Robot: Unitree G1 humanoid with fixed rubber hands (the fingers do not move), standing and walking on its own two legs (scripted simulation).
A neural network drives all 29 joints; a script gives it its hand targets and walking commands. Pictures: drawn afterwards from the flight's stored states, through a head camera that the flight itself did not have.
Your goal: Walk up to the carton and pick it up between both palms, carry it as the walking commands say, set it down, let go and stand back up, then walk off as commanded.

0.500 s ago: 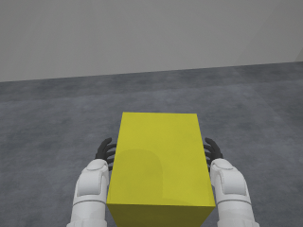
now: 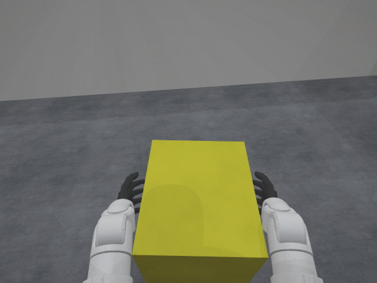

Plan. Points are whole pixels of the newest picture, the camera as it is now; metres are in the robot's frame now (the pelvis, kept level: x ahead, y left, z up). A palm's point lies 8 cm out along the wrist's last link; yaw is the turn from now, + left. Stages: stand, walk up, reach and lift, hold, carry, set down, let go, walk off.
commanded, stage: hold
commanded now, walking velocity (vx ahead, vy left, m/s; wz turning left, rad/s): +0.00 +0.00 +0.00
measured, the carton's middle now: (196, 219) +0.28 +0.00 -0.03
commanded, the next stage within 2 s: carry in 0.22 s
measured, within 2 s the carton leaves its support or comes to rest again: neither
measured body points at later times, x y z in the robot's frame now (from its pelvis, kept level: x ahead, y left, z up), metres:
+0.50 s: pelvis +0.00 +0.04 -0.02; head +0.00 +0.04 +0.43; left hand +0.29 +0.19 +0.05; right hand +0.29 -0.12 +0.05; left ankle +0.00 +0.13 -0.74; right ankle +0.03 -0.11 -0.74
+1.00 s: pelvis -0.01 +0.10 -0.02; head -0.02 +0.09 +0.43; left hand +0.26 +0.21 +0.06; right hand +0.21 -0.09 +0.05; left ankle +0.00 +0.18 -0.71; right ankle -0.02 -0.03 -0.74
